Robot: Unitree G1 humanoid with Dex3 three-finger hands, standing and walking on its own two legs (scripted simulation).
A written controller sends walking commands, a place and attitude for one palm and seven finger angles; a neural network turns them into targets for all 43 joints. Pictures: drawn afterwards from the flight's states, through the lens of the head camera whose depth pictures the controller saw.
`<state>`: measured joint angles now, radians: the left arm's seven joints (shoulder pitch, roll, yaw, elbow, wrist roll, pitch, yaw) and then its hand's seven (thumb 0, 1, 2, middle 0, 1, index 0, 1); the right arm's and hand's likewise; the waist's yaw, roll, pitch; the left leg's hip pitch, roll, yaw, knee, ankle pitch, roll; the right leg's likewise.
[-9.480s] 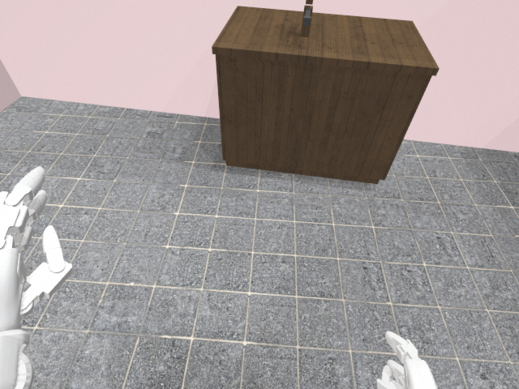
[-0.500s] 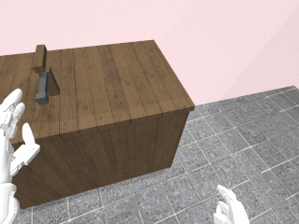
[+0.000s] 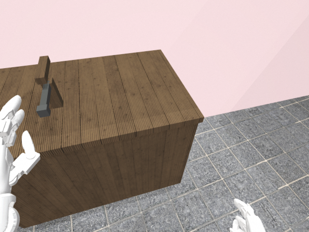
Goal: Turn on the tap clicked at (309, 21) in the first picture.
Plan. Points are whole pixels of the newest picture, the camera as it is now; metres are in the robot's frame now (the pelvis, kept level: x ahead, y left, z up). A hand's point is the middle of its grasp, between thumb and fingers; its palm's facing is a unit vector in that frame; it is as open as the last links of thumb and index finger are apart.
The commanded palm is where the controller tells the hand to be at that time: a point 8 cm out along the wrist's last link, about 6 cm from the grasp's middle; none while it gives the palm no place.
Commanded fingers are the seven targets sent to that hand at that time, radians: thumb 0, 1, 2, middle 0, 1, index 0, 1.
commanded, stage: shuffle to correct the standing spot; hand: left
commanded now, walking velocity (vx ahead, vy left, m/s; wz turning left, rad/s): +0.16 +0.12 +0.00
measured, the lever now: (43, 110) +0.43 +0.37 +0.06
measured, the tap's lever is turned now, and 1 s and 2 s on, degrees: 0 0 0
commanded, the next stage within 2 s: come to a stop and stand still in 0.18 s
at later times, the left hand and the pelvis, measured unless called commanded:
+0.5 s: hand (35, 126) +0.28 +0.28 +0.17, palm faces +0.42 -0.83 -0.36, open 7.4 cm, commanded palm +0.23 +0.31 +0.18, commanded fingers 0.00 0.90 0.90 -0.20 -0.30 -0.20 -0.30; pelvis +0.06 +0.03 -0.02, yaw -1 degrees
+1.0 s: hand (23, 117) +0.29 +0.30 +0.18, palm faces +0.42 -0.81 -0.42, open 7.5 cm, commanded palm +0.22 +0.32 +0.18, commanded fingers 0.00 0.90 0.90 -0.20 -0.30 -0.20 -0.30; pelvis +0.07 +0.04 +0.01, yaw +1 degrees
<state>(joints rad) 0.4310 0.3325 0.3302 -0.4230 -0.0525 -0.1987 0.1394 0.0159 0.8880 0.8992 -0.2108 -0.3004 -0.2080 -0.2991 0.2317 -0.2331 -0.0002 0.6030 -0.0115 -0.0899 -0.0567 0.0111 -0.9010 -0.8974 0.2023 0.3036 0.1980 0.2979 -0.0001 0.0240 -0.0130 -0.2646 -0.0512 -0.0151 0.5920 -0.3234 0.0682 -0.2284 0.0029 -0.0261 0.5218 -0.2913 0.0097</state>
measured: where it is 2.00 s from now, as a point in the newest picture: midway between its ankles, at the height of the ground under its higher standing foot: outside the picture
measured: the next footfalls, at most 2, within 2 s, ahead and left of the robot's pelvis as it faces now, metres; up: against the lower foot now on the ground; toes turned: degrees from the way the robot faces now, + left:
left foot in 0.44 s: +0.16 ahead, +0.15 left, +0.00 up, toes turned -2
right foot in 0.58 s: +0.08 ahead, -0.07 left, +0.00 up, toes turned -2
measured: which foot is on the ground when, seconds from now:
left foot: down 0.00-0.26, up 0.28-0.42, down 0.44-1.00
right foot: down 0.00-0.46, up 0.48-0.56, down 0.58-1.00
